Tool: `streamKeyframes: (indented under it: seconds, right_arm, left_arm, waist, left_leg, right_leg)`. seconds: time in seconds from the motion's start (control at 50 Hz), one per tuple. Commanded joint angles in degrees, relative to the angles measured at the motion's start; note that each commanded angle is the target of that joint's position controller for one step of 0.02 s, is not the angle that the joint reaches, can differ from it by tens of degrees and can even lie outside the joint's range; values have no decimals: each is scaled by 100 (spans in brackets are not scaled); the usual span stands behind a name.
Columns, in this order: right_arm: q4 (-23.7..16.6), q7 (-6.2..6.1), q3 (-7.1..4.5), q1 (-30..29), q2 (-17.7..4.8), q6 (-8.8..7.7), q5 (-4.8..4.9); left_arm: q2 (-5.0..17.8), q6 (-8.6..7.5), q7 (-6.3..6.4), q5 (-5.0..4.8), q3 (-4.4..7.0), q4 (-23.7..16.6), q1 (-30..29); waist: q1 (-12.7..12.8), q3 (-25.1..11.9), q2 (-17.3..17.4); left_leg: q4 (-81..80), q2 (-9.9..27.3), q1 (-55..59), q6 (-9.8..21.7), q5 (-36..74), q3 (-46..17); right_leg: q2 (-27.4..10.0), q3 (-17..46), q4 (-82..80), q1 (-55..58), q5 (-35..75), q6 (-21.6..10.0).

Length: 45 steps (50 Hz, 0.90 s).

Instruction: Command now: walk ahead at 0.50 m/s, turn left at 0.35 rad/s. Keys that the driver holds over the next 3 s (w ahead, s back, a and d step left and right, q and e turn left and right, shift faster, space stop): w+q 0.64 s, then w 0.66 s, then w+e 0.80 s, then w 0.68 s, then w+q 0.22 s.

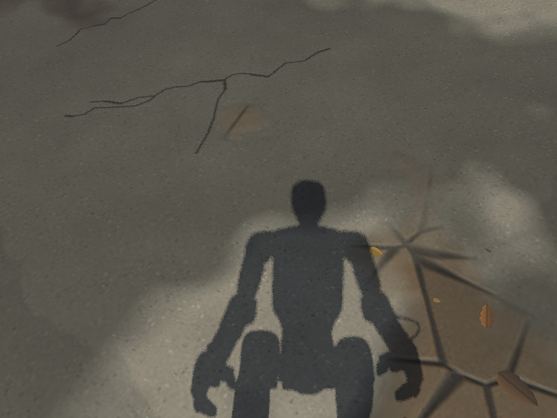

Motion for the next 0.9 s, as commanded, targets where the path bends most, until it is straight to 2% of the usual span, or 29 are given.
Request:
streamKeyframes:
  seconds: [0.02,0.12,0.2,0.26,0.28,0.3,0.32,0.34,0.36,0.38,0.4,0.42,0.44,0.46,0.48,0.54,0.64,0.74,0.76,0.8,0.82,0.84,0.86,0.88,0.9]
  right_arm:
    - [-273,56,-35,-52,-155,63,10]
    - [-639,111,57,-961,-10,20,18]
    - [-902,135,89,-1437,-21,-6,-14]
    - [-844,101,15,-1033,-157,-5,-34]
    - [-740,83,-38,-645,-245,-10,-38]
    - [-585,65,-117,-100,-376,-37,-49]
    - [-350,21,-244,729,-617,-79,-105]
    - [-318,-63,-437,1163,-1255,-76,-152]
    - [-429,-46,-494,926,-1562,-9,-19]
    - [-387,-83,-453,753,-1389,38,93]
    - [-400,-114,-379,459,-1094,27,117]
    - [-435,-129,-309,194,-838,-2,102]
    - [-456,-162,-258,50,-705,-47,149]
    - [-483,-172,-224,9,-654,-105,170]
    - [-468,-164,-223,106,-694,-171,194]
    - [-436,-145,-273,450,-940,-241,187]
    - [-440,-141,-271,1049,-953,-185,156]
    - [-370,-212,-210,1407,-889,-207,88]
    - [-367,-236,-206,1376,-921,-224,77]
    - [-414,-263,-223,1098,-1073,-268,66]
    - [-413,-252,-236,1015,-1151,-287,46]
    - [-412,-217,-228,940,-1150,-304,49]
    - [-568,-183,-127,1058,-798,-333,70]
    - [-541,-148,-53,2059,-296,-312,289]
    - [-426,-190,-102,1699,-808,-274,71]
  left_arm:
    - [559,-121,32,-3,81,-190,195]
    - [560,-112,97,-19,46,-95,503]
    - [623,-32,179,17,52,60,887]
    - [827,52,242,43,99,29,735]
    - [913,99,248,58,127,0,662]
    - [997,154,229,58,155,-53,618]
    - [1039,181,191,27,171,-160,465]
    - [626,157,125,-49,86,-452,501]
    - [592,90,25,-66,104,-851,262]
    - [774,25,-7,10,126,-975,-399]
    - [740,-53,-29,-54,104,-1040,-464]
    - [715,-54,-13,-42,115,-954,-340]
    - [693,40,-8,72,115,-956,-271]
    - [626,160,-33,158,104,-939,-141]
    - [602,257,-57,194,105,-986,-169]
    - [553,393,-100,183,82,-1237,-651]
    - [609,395,-141,133,35,-1690,-1802]
    - [595,289,-204,87,-58,-1966,-2412]
    - [638,266,-203,83,-54,-1985,-2358]
    - [823,218,-164,77,13,-1833,-1733]
    - [962,185,-111,64,80,-1641,-1124]
    - [1080,129,-43,75,142,-1396,-272]
    - [1460,88,48,196,227,-1306,624]
    - [2033,145,14,242,381,-1183,759]
    - [1474,225,-49,71,291,-1244,291]
  waist:
    - [-69,244,-526]
    - [122,369,-549]
    - [250,421,-576]
    - [-25,106,-821]
    - [-205,-128,-876]
    - [-418,-456,-881]
    - [-852,-858,-627]
    - [-871,-1411,314]
    - [-588,-1693,861]
    - [-622,-955,-22]
    - [-417,-431,-233]
    - [-127,-100,-552]
    - [50,-19,-537]
    - [154,-115,-395]
    - [183,-159,-348]
    - [94,-92,-160]
    - [-354,13,85]
    - [-587,59,175]
    - [-523,69,203]
    - [-164,-55,252]
    - [103,-334,221]
    - [531,-778,-1]
    - [788,-1529,-556]
    - [301,-2114,-2102]
    - [236,-1490,-1005]
  left_leg:
    - [-277,168,-574,-86,643,-34]
    - [-1698,38,-536,-79,1324,459]
    - [-2361,-140,-488,170,959,861]
    - [-2505,-584,247,512,155,1166]
    - [-2564,-781,677,659,-129,1227]
    - [-2784,-943,1327,815,-277,1190]
    - [-3337,-847,2554,1053,-119,796]
    - [-3518,667,4114,1617,-452,-1309]
    - [-4434,1662,4902,2366,-69,-4201]
    - [-4570,1465,4439,2108,-21,-3304]
    - [-4690,1306,3689,1849,346,-2649]
    - [-4788,989,3061,1556,970,-2121]
    - [-4831,701,2647,1404,1483,-1700]
    - [-4847,517,2453,1341,1790,-1435]
    - [-4840,419,2380,1347,2135,-1344]
    - [-4919,215,2275,1261,2356,-1188]
    - [-4835,121,2822,1017,2300,-1394]
    - [-4636,315,3464,888,2853,-1420]
    - [-4578,404,3522,826,3015,-1456]
    - [-4196,458,3437,619,3921,-1378]
    - [-3554,362,3431,535,4600,-1280]
    - [-2484,80,3158,432,4458,-1017]
    - [-878,-247,2273,340,2736,-783]
    - [952,-1335,482,85,-1681,-314]
    - [1357,-950,-131,186,-1581,-650]
  right_leg:
    - [-1611,816,-1097,-52,927,-319]
    - [-1537,139,-972,339,1886,-160]
    - [-1737,-182,-563,1111,2949,-139]
    - [-1834,-472,441,1448,5267,-89]
    - [-1853,-529,1118,1473,5785,-101]
    - [-1864,-542,2053,1311,5687,-101]
    - [-1764,-613,3444,543,4671,42]
    - [-1232,-634,5489,-1296,1285,285]
    - [-21,378,6907,-3144,-2149,479]
    - [-537,1085,6781,-3769,-1560,405]
    - [-750,1061,6277,-3659,-1028,391]
    - [-920,1045,5730,-3313,-829,421]
    - [-999,1047,5392,-2966,-787,521]
    - [-1038,1048,5150,-2675,-740,611]
    - [-1016,991,5002,-2615,-746,696]
    - [-1002,841,4343,-2874,-285,875]
    - [-841,841,3040,-3364,626,906]
    - [-614,718,1949,-3114,962,633]
    - [-582,749,1758,-2893,898,531]
    - [-381,729,1420,-1921,489,300]
    - [-196,661,1303,-1210,239,189]
    - [-257,688,970,-152,396,45]
    - [-1451,1987,947,1171,-310,-222]
    - [-2867,4859,261,2415,-482,-1126]
    - [-2631,5207,-136,1776,-1446,-1027]
Next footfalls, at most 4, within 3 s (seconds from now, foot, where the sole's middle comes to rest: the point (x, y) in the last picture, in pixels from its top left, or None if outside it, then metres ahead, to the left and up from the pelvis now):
0.32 left None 0.30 0.11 -0.78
0.86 right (276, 353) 0.67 0.07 -0.78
1.38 left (166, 305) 0.81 0.37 -0.78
1.94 right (206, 216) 1.13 0.29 -0.78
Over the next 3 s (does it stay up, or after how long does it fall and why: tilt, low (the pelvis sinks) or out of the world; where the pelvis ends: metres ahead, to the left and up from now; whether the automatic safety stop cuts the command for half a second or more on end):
stays up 1.54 0.36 -0.02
